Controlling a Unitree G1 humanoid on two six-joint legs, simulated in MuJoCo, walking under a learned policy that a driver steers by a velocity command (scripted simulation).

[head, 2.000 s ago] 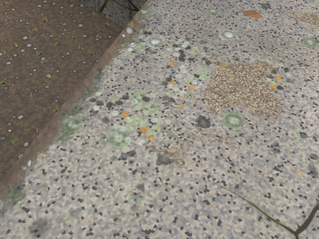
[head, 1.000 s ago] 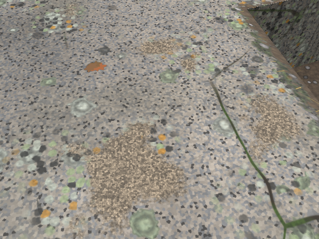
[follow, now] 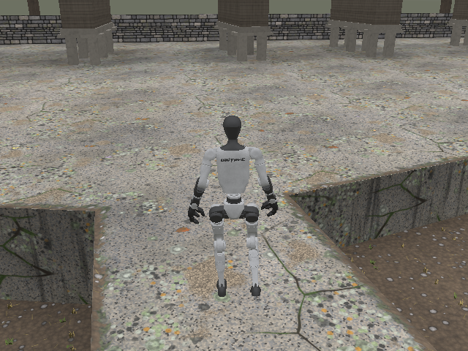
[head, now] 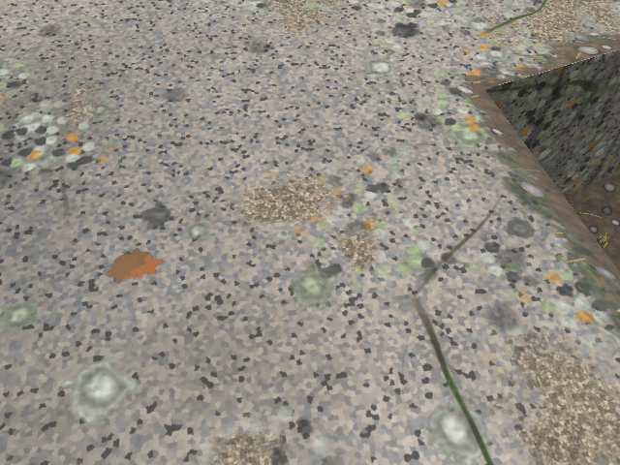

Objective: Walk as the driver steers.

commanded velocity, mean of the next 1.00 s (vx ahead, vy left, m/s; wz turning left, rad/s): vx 0.37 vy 0.00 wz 0.26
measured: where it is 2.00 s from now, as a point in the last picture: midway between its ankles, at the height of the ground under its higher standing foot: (339, 435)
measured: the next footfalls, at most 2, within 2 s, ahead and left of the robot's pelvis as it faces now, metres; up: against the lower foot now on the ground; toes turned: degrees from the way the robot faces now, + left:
right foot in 0.38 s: +0.38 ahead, -0.16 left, +0.00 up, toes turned -2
left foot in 0.86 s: +0.58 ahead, +0.08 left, +0.00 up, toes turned +15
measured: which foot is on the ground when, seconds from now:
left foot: down 0.00-0.40, up 0.42-0.84, down 0.86-1.00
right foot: up 0.00-0.36, down 0.38-0.88, up 0.90-1.00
